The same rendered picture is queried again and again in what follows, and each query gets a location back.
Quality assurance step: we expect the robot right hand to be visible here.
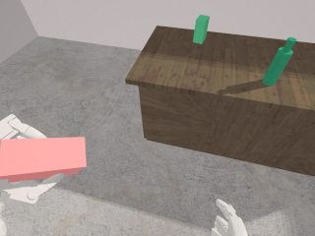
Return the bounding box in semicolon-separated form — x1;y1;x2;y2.
212;199;248;236

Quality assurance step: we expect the table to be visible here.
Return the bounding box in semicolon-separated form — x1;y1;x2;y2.
125;26;315;177

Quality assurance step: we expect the robot left hand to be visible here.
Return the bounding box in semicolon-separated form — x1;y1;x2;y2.
0;114;65;204

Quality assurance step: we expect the sponge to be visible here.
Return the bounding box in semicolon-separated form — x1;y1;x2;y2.
0;137;87;183

